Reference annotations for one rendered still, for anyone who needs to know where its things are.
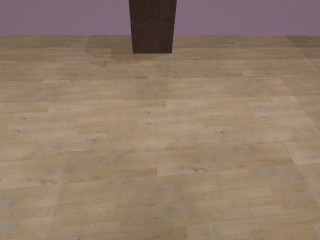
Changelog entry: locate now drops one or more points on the cupboard door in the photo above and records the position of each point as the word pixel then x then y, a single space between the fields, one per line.
pixel 152 11

